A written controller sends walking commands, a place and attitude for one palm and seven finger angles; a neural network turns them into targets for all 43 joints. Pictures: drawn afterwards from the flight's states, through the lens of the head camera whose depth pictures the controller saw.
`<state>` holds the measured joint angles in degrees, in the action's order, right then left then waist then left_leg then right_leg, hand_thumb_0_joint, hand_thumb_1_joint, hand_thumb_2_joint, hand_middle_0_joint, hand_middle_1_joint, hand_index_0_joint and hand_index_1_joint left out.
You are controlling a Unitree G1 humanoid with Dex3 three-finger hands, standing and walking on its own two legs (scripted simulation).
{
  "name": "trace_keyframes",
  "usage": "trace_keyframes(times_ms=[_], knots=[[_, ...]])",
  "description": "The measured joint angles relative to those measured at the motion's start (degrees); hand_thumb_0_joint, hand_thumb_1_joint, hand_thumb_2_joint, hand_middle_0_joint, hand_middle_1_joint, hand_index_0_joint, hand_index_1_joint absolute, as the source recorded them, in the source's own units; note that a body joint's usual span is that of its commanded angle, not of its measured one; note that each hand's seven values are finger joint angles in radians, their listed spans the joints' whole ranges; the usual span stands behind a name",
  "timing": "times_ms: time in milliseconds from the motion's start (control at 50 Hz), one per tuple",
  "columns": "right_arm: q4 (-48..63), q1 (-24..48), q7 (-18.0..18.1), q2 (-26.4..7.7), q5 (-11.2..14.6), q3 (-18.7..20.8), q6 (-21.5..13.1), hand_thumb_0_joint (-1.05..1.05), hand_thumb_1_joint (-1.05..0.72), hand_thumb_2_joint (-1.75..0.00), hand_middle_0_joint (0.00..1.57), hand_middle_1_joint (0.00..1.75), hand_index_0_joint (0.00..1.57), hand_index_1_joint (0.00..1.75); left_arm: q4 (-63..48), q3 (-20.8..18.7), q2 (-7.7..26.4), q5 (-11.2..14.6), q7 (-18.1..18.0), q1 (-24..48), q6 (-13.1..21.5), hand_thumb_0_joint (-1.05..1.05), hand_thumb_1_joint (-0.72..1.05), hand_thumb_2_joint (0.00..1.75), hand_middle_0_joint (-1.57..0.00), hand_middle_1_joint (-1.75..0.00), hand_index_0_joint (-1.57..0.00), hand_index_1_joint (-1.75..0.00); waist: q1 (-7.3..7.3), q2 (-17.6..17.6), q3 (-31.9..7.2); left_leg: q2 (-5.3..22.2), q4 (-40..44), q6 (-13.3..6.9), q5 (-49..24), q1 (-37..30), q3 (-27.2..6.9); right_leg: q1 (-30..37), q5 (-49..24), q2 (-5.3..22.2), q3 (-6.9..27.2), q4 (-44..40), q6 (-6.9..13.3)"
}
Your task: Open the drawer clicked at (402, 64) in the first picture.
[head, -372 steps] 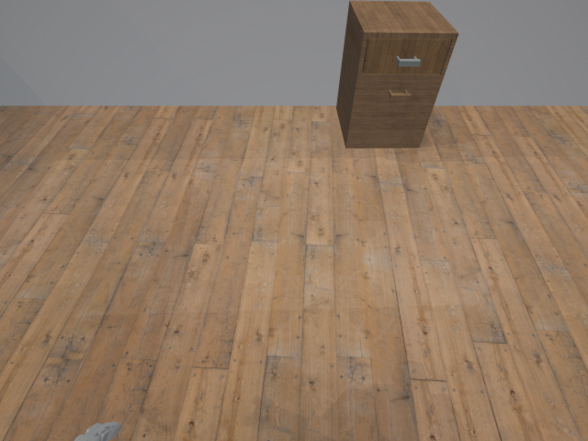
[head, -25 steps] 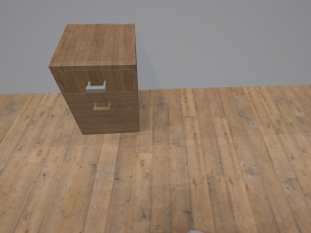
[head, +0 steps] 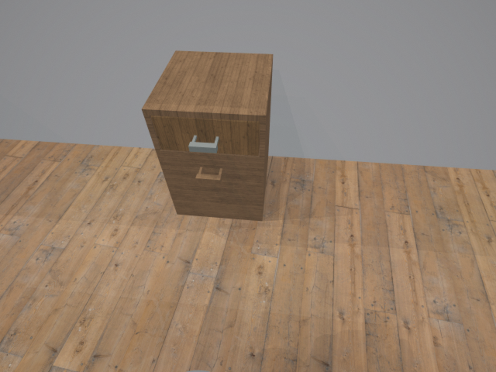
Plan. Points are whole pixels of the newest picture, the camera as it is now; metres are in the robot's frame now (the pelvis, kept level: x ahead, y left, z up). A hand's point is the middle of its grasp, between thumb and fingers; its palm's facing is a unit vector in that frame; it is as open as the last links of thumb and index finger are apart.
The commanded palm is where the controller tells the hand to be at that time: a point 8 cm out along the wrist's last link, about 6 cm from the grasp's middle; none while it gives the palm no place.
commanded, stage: take the last steps up to it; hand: left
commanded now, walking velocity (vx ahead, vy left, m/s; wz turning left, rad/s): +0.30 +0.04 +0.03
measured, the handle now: (204, 143) +0.88 +0.25 -0.25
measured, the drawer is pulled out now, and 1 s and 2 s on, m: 0.00 0.00 0.00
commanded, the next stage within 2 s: come to a stop and stand still in 0.90 s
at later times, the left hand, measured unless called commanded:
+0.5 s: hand (139, 340) +0.20 +0.25 -0.18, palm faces +0.01 -0.99 -0.16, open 7.4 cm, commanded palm none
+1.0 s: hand (180, 270) +0.35 +0.20 -0.18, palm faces +0.02 -0.98 -0.21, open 7.2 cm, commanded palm none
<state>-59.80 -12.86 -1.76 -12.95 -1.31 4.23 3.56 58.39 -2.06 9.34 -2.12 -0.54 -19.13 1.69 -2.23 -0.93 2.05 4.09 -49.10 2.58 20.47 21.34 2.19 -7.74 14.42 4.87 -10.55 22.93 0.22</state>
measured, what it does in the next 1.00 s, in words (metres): walks ahead: left foot, then right foot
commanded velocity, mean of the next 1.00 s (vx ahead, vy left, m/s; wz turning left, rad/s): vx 0.25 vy -0.02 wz -0.02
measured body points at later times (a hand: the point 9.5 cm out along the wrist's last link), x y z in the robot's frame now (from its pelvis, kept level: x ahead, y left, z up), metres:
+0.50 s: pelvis +0.13 +0.07 -0.01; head +0.14 +0.08 +0.44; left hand +0.20 +0.30 -0.16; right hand +0.05 -0.14 -0.16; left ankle +0.02 +0.14 -0.75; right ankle +0.22 -0.07 -0.68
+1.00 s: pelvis +0.33 +0.02 +0.00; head +0.35 +0.01 +0.44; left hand +0.35 +0.25 -0.16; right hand +0.39 -0.22 -0.16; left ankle +0.39 +0.16 -0.71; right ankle +0.32 -0.06 -0.75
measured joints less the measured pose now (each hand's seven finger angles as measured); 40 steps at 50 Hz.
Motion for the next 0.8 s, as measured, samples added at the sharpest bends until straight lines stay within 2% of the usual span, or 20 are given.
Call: trace_keyframes(times_ms=[60,120,160,200,260,320,400,460,540,600,640,680,700,740,760,800], knots=[[0.5,1.2,-0.1,0.7,0.2,-0.5,-1.1,0.01,-0.91,-0.90,0.20,0.30,0.20,0.30,2.1,-0.3,0.7,-0.2,0.2,-2.4,-0.3,0.00,0.91,0.90,-0.21,-0.30,-0.20,-0.30,-1.18,1.1,0.0,-0.2,8.2,-0.8,0.8,-2.5,1.7,0.5,0.6,0.8,-0.2,0.2,-1.2],[1.4,1.8,0.2,1.2,0.4,-1.1,-3.0,0.01,-0.91,-0.90,0.20,0.30,0.20,0.30,4.5,-0.6,1.3,0.2,0.4,-4.8,-1.1,0.00,0.91,0.90,-0.21,-0.30,-0.20,-0.30,-1.61,1.5,-0.5,-0.7,18.9,-1.6,-2.6,-7.4,3.6,0.0,3.3,1.5,-0.3,3.9,-2.8],[1.6,2.2,0.8,2.4,0.2,-1.3,-4.4,0.01,-0.91,-0.90,0.20,0.30,0.20,0.30,6.1,-0.7,1.9,0.5,0.5,-5.5,-2.3,0.01,0.91,0.90,-0.21,-0.30,-0.20,-0.30,-1.47,3.0,-0.3,-1.8,17.8,-3.4,-3.5,-8.0,4.7,-2.8,9.2,2.3,2.1,12.0,-2.1],[1.9,1.4,1.2,3.4,0.1,-1.8,-5.3,0.00,-0.91,-0.90,0.20,0.30,0.20,0.30,7.1,-0.7,1.9,0.3,0.5,-5.4,-3.4,0.01,0.91,0.90,-0.20,-0.30,-0.20,-0.30,-1.04,3.1,-0.6,-2.0,18.1,-4.6,-2.1,-9.8,5.5,-7.5,12.9,1.3,4.3,23.8,-1.1],[1.5,-0.9,2.7,3.8,0.4,-1.7,-6.2,0.00,-0.94,-0.90,0.20,0.30,0.20,0.30,7.2,-0.8,1.6,0.1,1.1,-3.4,-3.4,0.01,0.91,0.90,-0.20,-0.30,-0.20,-0.30,0.33,2.6,-0.8,-2.8,23.0,-5.1,-3.1,-14.0,5.7,-14.3,8.4,0.8,5.5,35.5,-0.7],[-0.3,-3.8,3.0,3.9,0.6,-2.1,-6.7,-0.01,-0.94,-0.90,0.20,0.30,0.20,0.30,5.7,-0.9,1.7,0.2,1.4,-0.3,-2.6,0.01,0.91,0.90,-0.20,-0.30,-0.20,-0.30,0.87,2.8,-0.5,-4.0,28.1,-5.7,-4.3,-18.0,5.7,-19.5,2.9,1.1,6.4,39.4,-1.3],[-3.0,-7.9,3.3,5.0,0.8,-2.6,-6.9,0.00,-0.93,-0.90,0.20,0.30,0.20,0.30,3.4,-1.2,1.6,0.3,1.4,3.9,-2.3,0.01,0.91,0.90,-0.20,-0.30,-0.20,-0.30,1.22,3.2,-0.5,-5.2,32.0,-5.8,-4.2,-22.1,6.1,-24.5,-1.8,1.1,7.1,40.1,-2.0],[-4.6,-10.8,3.5,6.0,0.7,-2.9,-6.9,0.00,-0.93,-0.90,0.20,0.30,0.20,0.30,2.2,-1.3,1.4,0.4,1.5,6.7,-2.5,0.01,0.91,0.90,-0.20,-0.30,-0.20,-0.30,2.06,3.2,-0.4,-5.7,33.4,-5.6,-3.0,-24.5,6.3,-26.3,-3.8,1.2,7.0,37.9,-2.0],[-6.0,-13.8,3.6,6.9,0.3,-3.0,-7.1,0.00,-0.92,-0.90,0.20,0.30,0.20,0.30,0.9,-1.1,0.9,0.6,1.7,10.2,-2.7,0.01,0.91,0.90,-0.20,-0.30,-0.20,-0.30,3.97,2.4,0.6,-5.6,34.1,-4.8,-0.6,-27.5,6.5,-26.1,-4.4,0.9,5.9,30.1,-1.1],[-6.9,-15.3,3.6,7.2,0.0,-3.0,-6.9,0.00,-0.91,-0.90,0.20,0.30,0.20,0.30,-0.1,-0.8,0.4,0.8,1.9,12.6,-2.4,0.01,0.91,0.90,-0.20,-0.30,-0.20,-0.30,5.45,1.4,1.8,-4.8,33.2,-3.7,2.2,-29.2,6.7,-23.9,-2.8,-0.2,4.9,22.2,0.5],[-7.6,-16.1,3.5,7.1,0.0,-2.9,-6.6,0.00,-0.91,-0.90,0.20,0.30,0.20,0.30,-1.0,-0.6,0.0,0.9,1.9,13.7,-1.7,0.01,0.91,0.90,-0.20,-0.30,-0.20,-0.30,5.93,0.4,2.5,-3.5,30.6,-2.7,5.2,-29.8,6.8,-21.3,-1.8,-1.6,4.1,17.4,1.9],[-8.5,-16.7,3.2,7.3,0.4,-2.8,-6.1,0.01,-0.91,-0.90,0.20,0.30,0.20,0.30,-1.7,-0.6,0.0,0.6,1.9,13.8,0.0,0.00,0.91,0.90,-0.20,-0.30,-0.20,-0.30,5.34,0.1,2.8,-1.9,21.8,-2.3,9.0,-27.8,7.0,-17.4,-3.7,-3.1,3.4,13.0,3.5],[-8.9,-16.1,3.0,7.2,0.8,-2.6,-5.6,0.01,-0.91,-0.90,0.20,0.30,0.20,0.30,-1.9,-0.8,-0.2,0.5,1.7,13.7,0.9,0.00,0.91,0.90,-0.20,-0.30,-0.20,-0.30,4.78,-0.3,3.1,-0.8,12.3,-2.9,9.0,-24.3,6.0,-17.5,-3.1,-3.9,3.1,14.5,4.1],[-8.4,-14.0,2.7,6.8,1.3,-2.3,-4.9,0.01,-0.91,-0.90,0.20,0.30,0.20,0.30,-1.8,-0.7,-0.5,1.0,1.4,13.1,1.8,0.00,0.91,0.90,-0.20,-0.30,-0.20,-0.30,4.39,-0.4,3.9,-1.0,-8.6,-4.1,9.1,-15.1,1.5,-16.2,-0.7,-4.5,2.7,15.9,4.6],[-7.8,-12.7,2.7,6.5,1.4,-2.1,-4.7,0.01,-0.91,-0.90,0.20,0.30,0.20,0.30,-1.5,-0.6,-0.7,1.1,1.2,12.4,1.7,0.00,0.91,0.90,-0.20,-0.30,-0.20,-0.30,4.20,-0.4,4.0,-1.0,-15.8,-4.4,7.5,-10.9,0.3,-14.8,-0.2,-4.8,2.6,14.9,4.7],[-6.1,-9.7,2.6,5.6,1.1,-1.6,-4.6,0.01,-0.91,-0.90,0.20,0.30,0.20,0.30,-0.5,-0.5,-1.1,1.3,0.6,10.8,1.4,0.00,0.91,0.90,-0.20,-0.30,-0.20,-0.30,3.94,-0.6,3.5,-0.4,-22.2,-4.6,3.6,-3.5,-0.9,-11.8,-0.7,-5.4,2.4,11.3,4.3]])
